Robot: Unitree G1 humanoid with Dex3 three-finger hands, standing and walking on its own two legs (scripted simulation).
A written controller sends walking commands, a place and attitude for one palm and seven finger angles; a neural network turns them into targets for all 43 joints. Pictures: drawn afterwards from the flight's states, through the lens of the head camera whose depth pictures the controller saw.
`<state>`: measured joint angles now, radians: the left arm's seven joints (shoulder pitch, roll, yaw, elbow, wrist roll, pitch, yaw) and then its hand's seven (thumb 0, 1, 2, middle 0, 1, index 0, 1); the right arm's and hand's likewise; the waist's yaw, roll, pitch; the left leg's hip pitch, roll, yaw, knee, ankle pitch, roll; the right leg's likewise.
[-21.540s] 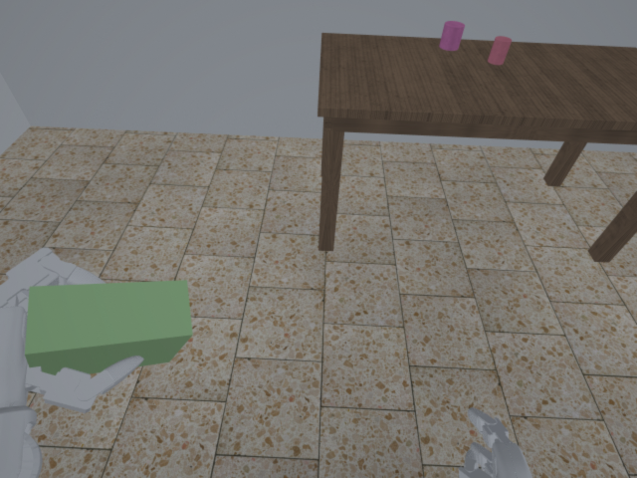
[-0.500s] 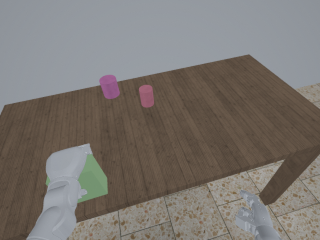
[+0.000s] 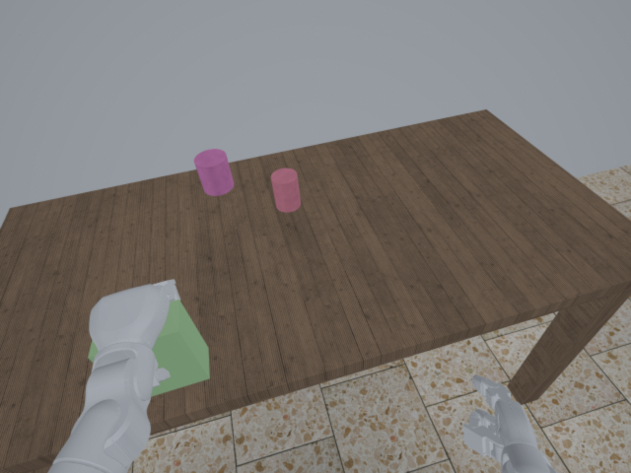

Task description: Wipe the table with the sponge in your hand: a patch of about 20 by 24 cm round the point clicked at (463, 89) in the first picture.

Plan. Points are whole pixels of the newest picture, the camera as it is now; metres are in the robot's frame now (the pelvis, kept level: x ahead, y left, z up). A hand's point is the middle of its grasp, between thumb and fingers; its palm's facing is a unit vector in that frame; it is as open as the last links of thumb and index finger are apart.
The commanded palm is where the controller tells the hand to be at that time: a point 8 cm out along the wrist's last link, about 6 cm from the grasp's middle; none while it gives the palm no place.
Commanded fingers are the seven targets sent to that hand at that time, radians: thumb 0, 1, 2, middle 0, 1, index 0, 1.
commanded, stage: lower the sponge onto the table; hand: left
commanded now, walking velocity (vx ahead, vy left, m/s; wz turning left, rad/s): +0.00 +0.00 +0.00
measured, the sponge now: (161, 359) +0.24 +0.27 -0.01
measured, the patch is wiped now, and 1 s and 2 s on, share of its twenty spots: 0.00 0.00 0.20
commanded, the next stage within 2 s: wipe forward along the first lane in 1.16 s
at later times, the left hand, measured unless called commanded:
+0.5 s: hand (160, 340) +0.26 +0.27 +0.01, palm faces -0.07 -0.08 -0.99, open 9.7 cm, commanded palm +0.24 +0.27 +0.07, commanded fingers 0.00 0.10 1.30 -1.20 -1.60 -1.20 -1.60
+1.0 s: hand (155, 354) +0.25 +0.28 -0.01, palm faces -0.08 -0.08 -0.99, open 9.7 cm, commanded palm +0.23 +0.27 +0.05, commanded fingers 0.00 0.10 1.30 -1.20 -1.60 -1.20 -1.60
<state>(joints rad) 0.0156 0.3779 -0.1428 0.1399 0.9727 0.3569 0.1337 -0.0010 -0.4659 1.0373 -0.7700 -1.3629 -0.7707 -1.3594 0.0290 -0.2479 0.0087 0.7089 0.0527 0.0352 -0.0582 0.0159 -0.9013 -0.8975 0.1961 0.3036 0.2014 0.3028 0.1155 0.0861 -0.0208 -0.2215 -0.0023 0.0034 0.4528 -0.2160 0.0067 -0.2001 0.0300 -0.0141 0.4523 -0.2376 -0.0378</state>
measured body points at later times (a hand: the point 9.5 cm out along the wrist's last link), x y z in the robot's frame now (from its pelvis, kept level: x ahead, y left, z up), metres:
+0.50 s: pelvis +0.00 +0.00 +0.00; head +0.00 -0.03 +0.45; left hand +0.26 +0.27 +0.07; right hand +0.22 -0.22 -0.10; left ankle +0.02 +0.12 -0.74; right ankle +0.00 -0.10 -0.74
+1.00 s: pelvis +0.00 +0.01 -0.01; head +0.01 -0.02 +0.44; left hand +0.25 +0.28 +0.05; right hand +0.22 -0.22 -0.10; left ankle +0.02 +0.12 -0.74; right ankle +0.00 -0.10 -0.74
